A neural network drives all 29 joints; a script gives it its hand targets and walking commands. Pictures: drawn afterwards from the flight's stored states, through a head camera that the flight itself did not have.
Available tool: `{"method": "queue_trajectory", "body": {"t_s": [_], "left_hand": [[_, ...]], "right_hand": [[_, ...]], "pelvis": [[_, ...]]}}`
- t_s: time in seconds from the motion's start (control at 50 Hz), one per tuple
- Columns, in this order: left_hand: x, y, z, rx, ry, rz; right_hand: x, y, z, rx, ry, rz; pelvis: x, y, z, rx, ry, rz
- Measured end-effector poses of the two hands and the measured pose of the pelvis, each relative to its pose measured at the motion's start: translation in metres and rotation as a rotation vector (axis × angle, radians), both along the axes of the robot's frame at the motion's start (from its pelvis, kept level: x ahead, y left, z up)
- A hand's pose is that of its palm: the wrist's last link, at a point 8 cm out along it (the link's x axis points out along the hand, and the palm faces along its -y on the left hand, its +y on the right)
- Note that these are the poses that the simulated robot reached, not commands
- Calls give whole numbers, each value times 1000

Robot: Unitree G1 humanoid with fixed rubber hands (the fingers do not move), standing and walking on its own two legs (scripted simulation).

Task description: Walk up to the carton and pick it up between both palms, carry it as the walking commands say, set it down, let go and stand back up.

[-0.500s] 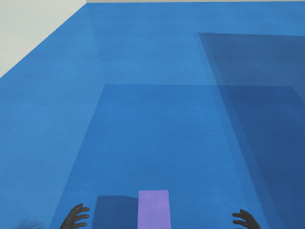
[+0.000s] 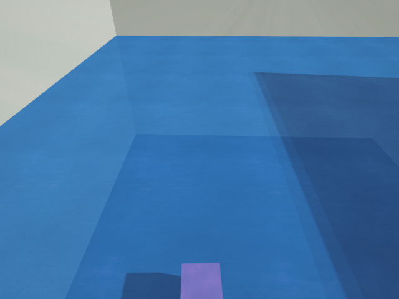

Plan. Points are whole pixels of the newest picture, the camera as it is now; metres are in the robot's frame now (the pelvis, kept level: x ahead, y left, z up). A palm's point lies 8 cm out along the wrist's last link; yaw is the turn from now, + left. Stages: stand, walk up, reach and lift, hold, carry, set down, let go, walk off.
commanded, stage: stand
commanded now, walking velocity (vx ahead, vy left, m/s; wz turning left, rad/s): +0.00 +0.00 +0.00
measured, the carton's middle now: (201, 296) +0.42 +0.02 -0.67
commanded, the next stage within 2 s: none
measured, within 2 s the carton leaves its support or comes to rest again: neither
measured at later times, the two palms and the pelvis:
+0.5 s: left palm out of the picture +0.05 +0.28 -0.10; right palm out of the picture +0.06 -0.29 -0.10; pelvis -0.03 +0.00 +0.00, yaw +0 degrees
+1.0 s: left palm out of the picture +0.03 +0.28 -0.11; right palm out of the picture +0.03 -0.30 -0.11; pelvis -0.04 -0.01 +0.01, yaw +0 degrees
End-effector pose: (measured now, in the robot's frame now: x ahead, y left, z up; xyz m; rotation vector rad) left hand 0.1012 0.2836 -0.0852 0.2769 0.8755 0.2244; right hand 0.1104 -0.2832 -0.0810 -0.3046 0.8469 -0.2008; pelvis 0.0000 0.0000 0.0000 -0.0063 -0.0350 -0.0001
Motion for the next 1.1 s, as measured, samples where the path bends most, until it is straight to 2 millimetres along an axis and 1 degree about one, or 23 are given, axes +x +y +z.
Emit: {"method": "queue_trajectory", "body": {"t_s": [0.22,0.42,0.78,1.1], "left_hand": [[-29,3,-8,3,73,3],[-46,1,-14,-2,130,12],[-66,-1,-19,-5,210,33],[-73,-2,-20,-4,257,45]], "right_hand": [[-29,-4,-12,6,71,-13],[-46,-10,-18,8,123,-27],[-70,-15,-27,20,216,-48],[-79,-20,-31,21,272,-59]], "pelvis": [[-14,0,0,3,-10,-6],[-23,-2,1,5,-20,-7],[-34,-7,4,7,-35,-4],[-38,-11,6,7,-34,0]]}}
